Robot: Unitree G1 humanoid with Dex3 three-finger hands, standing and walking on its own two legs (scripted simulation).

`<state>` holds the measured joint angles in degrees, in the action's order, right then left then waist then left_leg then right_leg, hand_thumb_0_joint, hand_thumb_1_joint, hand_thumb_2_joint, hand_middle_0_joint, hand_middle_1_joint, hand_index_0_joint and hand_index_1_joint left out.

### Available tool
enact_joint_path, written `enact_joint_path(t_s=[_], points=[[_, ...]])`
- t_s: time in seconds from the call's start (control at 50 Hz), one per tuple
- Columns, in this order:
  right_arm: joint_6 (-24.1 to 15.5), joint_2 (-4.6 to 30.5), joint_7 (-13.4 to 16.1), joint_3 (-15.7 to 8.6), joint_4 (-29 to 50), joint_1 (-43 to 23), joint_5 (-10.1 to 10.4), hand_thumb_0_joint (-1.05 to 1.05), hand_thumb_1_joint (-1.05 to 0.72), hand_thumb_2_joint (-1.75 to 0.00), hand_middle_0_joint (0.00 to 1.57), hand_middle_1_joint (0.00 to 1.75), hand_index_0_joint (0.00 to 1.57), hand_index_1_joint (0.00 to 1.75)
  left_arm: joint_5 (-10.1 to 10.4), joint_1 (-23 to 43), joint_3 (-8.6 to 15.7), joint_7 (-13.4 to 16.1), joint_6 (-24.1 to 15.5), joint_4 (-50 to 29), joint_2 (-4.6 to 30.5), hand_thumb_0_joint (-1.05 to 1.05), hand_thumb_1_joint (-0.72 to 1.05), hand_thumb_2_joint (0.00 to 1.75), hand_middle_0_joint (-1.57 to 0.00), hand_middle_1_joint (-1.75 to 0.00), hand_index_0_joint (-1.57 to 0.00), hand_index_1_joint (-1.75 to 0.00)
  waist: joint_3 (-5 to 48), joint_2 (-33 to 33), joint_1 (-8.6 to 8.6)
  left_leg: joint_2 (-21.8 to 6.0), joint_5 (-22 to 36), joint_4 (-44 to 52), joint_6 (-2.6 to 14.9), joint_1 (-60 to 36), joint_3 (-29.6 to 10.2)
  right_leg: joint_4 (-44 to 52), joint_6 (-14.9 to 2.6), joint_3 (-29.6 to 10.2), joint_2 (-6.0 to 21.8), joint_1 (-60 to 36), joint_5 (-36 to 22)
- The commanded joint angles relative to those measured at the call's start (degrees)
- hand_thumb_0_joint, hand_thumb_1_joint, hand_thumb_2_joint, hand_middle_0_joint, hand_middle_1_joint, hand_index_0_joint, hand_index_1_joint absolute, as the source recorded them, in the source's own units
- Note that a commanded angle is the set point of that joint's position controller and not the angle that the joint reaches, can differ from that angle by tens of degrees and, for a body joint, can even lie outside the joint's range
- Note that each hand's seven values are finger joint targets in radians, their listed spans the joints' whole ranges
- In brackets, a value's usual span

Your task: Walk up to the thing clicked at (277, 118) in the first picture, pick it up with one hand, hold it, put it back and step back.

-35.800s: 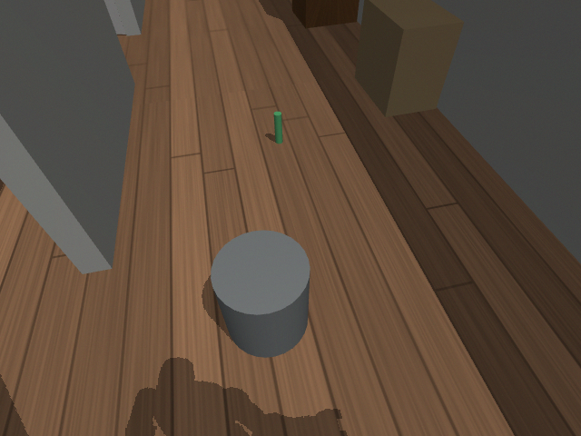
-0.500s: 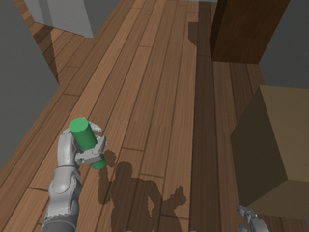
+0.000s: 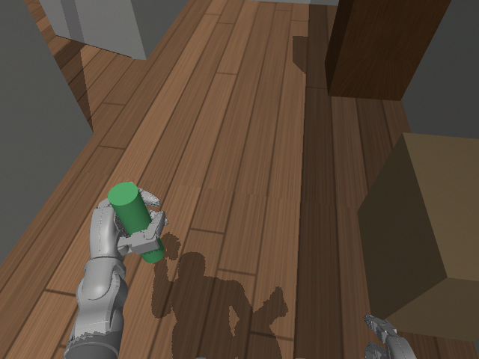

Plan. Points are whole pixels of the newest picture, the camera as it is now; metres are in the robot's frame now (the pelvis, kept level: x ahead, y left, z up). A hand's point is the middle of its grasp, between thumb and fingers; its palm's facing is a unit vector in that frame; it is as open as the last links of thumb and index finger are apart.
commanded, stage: crouch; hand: left
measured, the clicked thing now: (140, 227) +0.33 +0.18 +0.04
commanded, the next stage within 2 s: lower in 1.88 s
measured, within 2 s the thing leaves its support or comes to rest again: neither
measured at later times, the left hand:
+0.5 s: hand (162, 252) +0.34 +0.17 -0.08, palm faces +0.10 -0.99 +0.01, open 5.4 cm
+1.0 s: hand (176, 289) +0.35 +0.19 -0.33, palm faces +0.11 -0.99 +0.00, open 5.4 cm
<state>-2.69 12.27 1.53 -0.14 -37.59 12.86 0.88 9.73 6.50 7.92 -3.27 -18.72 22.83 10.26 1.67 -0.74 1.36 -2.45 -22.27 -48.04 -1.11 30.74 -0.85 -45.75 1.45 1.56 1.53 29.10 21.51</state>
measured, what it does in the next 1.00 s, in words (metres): lowers itself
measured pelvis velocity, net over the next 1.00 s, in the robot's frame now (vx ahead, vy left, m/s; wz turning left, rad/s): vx -0.07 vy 0.00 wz -0.05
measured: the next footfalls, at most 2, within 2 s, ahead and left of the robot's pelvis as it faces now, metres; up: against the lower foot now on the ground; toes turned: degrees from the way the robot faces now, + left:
none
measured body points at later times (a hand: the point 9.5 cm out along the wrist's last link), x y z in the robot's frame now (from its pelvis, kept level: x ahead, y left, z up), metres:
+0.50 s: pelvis -0.01 +0.00 -0.08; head +0.10 +0.02 +0.36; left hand +0.33 +0.23 -0.08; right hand +0.12 -0.26 -0.18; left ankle +0.02 +0.13 -0.70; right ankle +0.02 -0.14 -0.70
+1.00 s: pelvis -0.07 +0.00 -0.29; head +0.12 +0.03 +0.12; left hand +0.34 +0.24 -0.33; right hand +0.08 -0.26 -0.42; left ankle +0.02 +0.13 -0.70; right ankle +0.02 -0.14 -0.70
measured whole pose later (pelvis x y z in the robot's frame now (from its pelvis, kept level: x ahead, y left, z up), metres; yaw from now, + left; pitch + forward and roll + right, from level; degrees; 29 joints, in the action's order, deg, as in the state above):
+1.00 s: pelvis -0.07 +0.00 -0.29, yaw -3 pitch +33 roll -4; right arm -2.8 14.3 -4.8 0.8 -39.8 4.3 -5.3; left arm 7.6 30.8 22.3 -11.6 -45.8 57.1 17.0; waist 9.4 1.5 4.6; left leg -1.8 -38.9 -117.0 -2.2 110.8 -5.5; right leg -114.8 1.1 1.6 1.1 108.8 38.6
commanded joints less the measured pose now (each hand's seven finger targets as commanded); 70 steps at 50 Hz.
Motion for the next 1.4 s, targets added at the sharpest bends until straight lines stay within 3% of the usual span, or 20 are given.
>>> enact_joint_path(t_s=[0.0,0.06,0.18,0.28,0.38,0.44,0.46,0.54,0.58,0.64,0.66,0.68,0.78,0.86,0.92,1.02,1.1,1.22,1.3,1.38], points=[[-2.7,7.8,0.3,-3.1,7.2,-2.2,-0.3,0.0,-0.87,-0.9,0.2,0.3,0.2,0.3,0.0,16.1,1.3,0.4,-4.9,-15.1,6.3,0.0,0.61,1.19,-1.33,-1.34,-1.34,-1.32,15.9,-2.4,0.01,1.2,11.4,7.9,0.46,-8.9,0.3,5.3,-2.03,1.6,-2.1,-5.5,-12.3],[-2.4,7.3,0.2,-3.0,6.8,-2.0,-0.4,0.0,-0.87,-0.9,0.2,0.3,0.2,0.3,0.0,13.1,2.7,1.1,-4.7,-10.5,5.8,0.0,0.55,1.18,-1.3,-1.32,-1.31,-1.31,13.3,1.4,0.07,1.4,11.7,6.3,1.04,-5.3,0.8,5.9,-1.64,1.2,-1.8,-4.8,-13.3],[-2.6,7.6,-0.8,-3.7,6.4,-2.7,-1.0,0.0,-0.86,-0.9,0.2,0.3,0.2,0.3,-0.6,14.0,2.7,0.5,-7.6,-5.9,4.9,0.0,0.61,1.22,-1.35,-1.37,-1.37,-1.36,9.6,1.9,0.57,1.5,4.6,4.5,1.32,0.7,0.6,3.4,-1.82,0.9,-1.6,1.6,-6.8],[-3.1,7.8,-1.6,-3.9,5.4,-2.1,-1.6,0.0,-0.87,-0.9,0.2,0.3,0.2,0.3,-0.2,18.6,5.5,-0.4,-13.4,-1.6,6.4,0.0,0.59,1.22,-1.33,-1.37,-1.34,-1.35,14.8,0.3,1.52,1.6,4.6,-2.0,1.27,5.2,0.1,-3.2,-2.02,0.6,-1.4,7.3,-7.1],[-4.0,8.9,-2.5,-4.5,5.1,-1.6,-2.3,0.0,-0.88,-0.9,0.2,0.3,0.2,0.3,-0.2,20.3,5.4,-3.0,-20.5,8.2,6.1,0.0,0.55,1.21,-1.34,-1.37,-1.35,-1.36,20.1,0.7,2.83,1.9,0.2,-13.2,1.53,16.4,-0.5,-14.0,-2.3,0.3,-1.5,20.0,-2.8],[-4.3,9.5,-3.1,-4.0,5.1,-1.5,-2.8,0.0,-0.89,-0.9,0.2,0.3,0.2,0.3,0.3,22.7,6.9,-4.8,-24.8,11.4,7.8,0.0,0.55,1.21,-1.35,-1.37,-1.36,-1.37,26.5,-1.5,2.14,1.9,1.3,-21.1,1.43,23.3,-1.6,-22.4,-2.63,0.6,-1.5,28.8,-2.4],[-4.3,9.8,-3.2,-4.2,5.2,-1.5,-3.0,0.0,-0.88,-0.9,0.2,0.3,0.2,0.3,0.3,23.3,6.0,-5.3,-25.7,11.7,7.2,0.0,0.53,1.21,-1.35,-1.37,-1.36,-1.37,28.3,-1.9,2.27,2.1,0.5,-23.3,1.47,25.1,-1.6,-24.4,-2.69,0.4,-1.6,31.1,-1.5],[-3.4,11.0,-3.5,-3.8,5.4,-0.6,-3.4,0.0,-0.88,-0.9,0.2,0.3,0.2,0.3,0.1,25.8,10.6,-6.7,-28.1,12.5,13.0,0.0,0.57,1.23,-1.33,-1.35,-1.33,-1.35,36.6,-3.5,0.66,2.1,6.0,-31.2,1.55,30.5,-1.8,-31.9,-2.83,-0.4,-1.5,35.5,-4.9],[-2.8,11.4,-3.8,-3.9,5.5,-0.9,-3.7,0.0,-0.88,-0.9,0.2,0.3,0.2,0.3,0.4,25.5,10.0,-7.0,-28.4,13.6,10.9,0.0,0.53,1.21,-1.32,-1.33,-1.32,-1.34,37.9,-4.6,0.69,2.1,5.7,-33.2,1.22,32.5,-2.1,-35.3,-3.21,0.2,-1.7,39.3,-3.8],[-2.0,12.4,-4.0,-4.4,4.7,-0.9,-3.9,0.0,-0.89,-0.9,0.2,0.3,0.2,0.3,1.4,27.5,12.8,-6.9,-28.8,13.1,12.2,0.0,0.56,1.23,-1.3,-1.33,-1.3,-1.33,41.3,-4.9,0.56,1.8,6.1,-37.3,1.24,34.7,-2.5,-39.4,-3.37,0.6,-1.9,44.0,-3.3],[-1.9,12.0,-4.0,-4.2,4.5,-1.2,-4.1,0.0,-0.88,-0.9,0.2,0.3,0.2,0.3,1.4,28.6,11.0,-7.2,-28.7,12.8,11.2,0.0,0.59,1.24,-1.31,-1.33,-1.31,-1.34,41.4,-4.3,1.34,1.9,5.2,-39.0,1.42,37.2,-2.1,-39.9,-3.13,0.0,-1.8,44.0,-3.2],[-1.8,12.5,-4.2,-4.5,4.0,-1.0,-4.1,0.0,-0.89,-0.91,0.2,0.3,0.2,0.3,1.5,28.8,12.2,-7.3,-28.8,13.8,12.1,0.0,0.58,1.24,-1.31,-1.33,-1.31,-1.34,42.1,-2.8,1.58,1.8,5.7,-41.0,1.74,38.8,-2.2,-41.0,-2.98,-0.2,-1.9,44.8,-3.9],[-1.7,12.2,-4.8,-4.4,1.8,-0.6,-5.1,0.0,-0.9,-0.91,0.2,0.3,0.2,0.3,0.2,32.8,11.2,-8.5,-29.6,18.1,11.3,0.0,0.59,1.24,-1.31,-1.33,-1.31,-1.34,43.0,-0.1,3.86,2.0,3.7,-49.3,2.43,48.7,-1.8,-47.1,-2.62,-0.6,-1.8,49.7,-3.6],[-1.3,12.6,-5.4,-3.8,1.2,-1.7,-6.0,0.0,-0.89,-0.9,0.2,0.3,0.2,0.3,-1.2,37.2,15.1,-8.8,-31.1,22.1,16.2,0.0,0.57,1.25,-1.31,-1.35,-1.31,-1.35,41.7,-2.0,3.39,1.9,-2.3,-53.3,1.86,54.7,-1.8,-53.1,-3.25,0.6,-2.0,57.4,3.0],[-1.1,12.7,-5.9,-3.1,1.0,-1.8,-6.5,0.0,-0.89,-0.9,0.2,0.3,0.2,0.3,-1.5,40.2,16.7,-7.9,-32.2,23.1,17.4,0.0,0.57,1.28,-1.32,-1.38,-1.32,-1.38,41.8,-3.8,2.85,2.0,-7.2,-56.0,1.4,58.1,-1.4,-56.1,-3.44,0.9,-2.1,61.4,7.5],[-0.7,13.8,-6.2,-2.6,0.6,-2.4,-6.9,0.0,-0.89,-0.9,0.2,0.3,0.2,0.3,-3.1,45.4,16.2,-8.0,-32.7,24.8,18.8,0.0,0.56,1.3,-1.34,-1.39,-1.34,-1.4,42.0,-8.0,4.37,1.8,-12.0,-58.9,0.96,59.9,-1.2,-61.8,-3.67,3.0,-2.3,68.4,10.4],[-1.0,14.1,-6.1,-1.8,0.2,-3.0,-7.3,0.0,-0.89,-0.9,0.2,0.3,0.2,0.3,-2.8,48.5,17.1,-8.1,-32.4,26.2,21.4,0.0,0.5,1.26,-1.29,-1.35,-1.29,-1.35,40.2,-6.5,5.07,2.2,-17.5,-63.6,1.69,67.1,0.0,-63.3,-3.06,2.8,-2.2,69.7,14.9],[-0.2,16.0,-6.3,-0.9,-0.1,-2.3,-7.6,0.0,-0.89,-0.9,0.2,0.3,0.2,0.3,-2.8,48.9,20.0,-6.9,-31.1,30.3,24.0,0.0,0.52,1.28,-1.33,-1.37,-1.33,-1.38,38.4,-6.0,5.51,2.4,-18.4,-67.5,1.67,71.1,-0.7,-68.4,-3.04,4.8,-2.4,73.4,15.0],[0.2,16.6,-6.3,0.1,0.0,-3.5,-7.9,0.0,-0.88,-0.9,0.2,0.3,0.2,0.3,-3.1,46.8,20.3,-7.1,-30.9,32.7,24.8,0.0,0.56,1.29,-1.32,-1.38,-1.33,-1.38,35.0,-4.9,6.1,2.5,-19.5,-70.0,1.99,75.5,-0.8,-70.1,-2.88,5.4,-2.7,75.3,15.8],[0.8,17.4,-6.6,0.7,-0.3,-2.5,-8.6,0.0,-0.89,-0.9,0.2,0.3,0.2,0.3,-3.6,47.8,21.2,-7.3,-31.3,31.1,27.2,0.0,0.56,1.28,-1.32,-1.37,-1.33,-1.37,37.3,-6.7,6.8,2.2,-15.9,-72.5,1.77,75.3,-1.4,-72.8,-2.96,5.7,-3.0,74.9,12.3]])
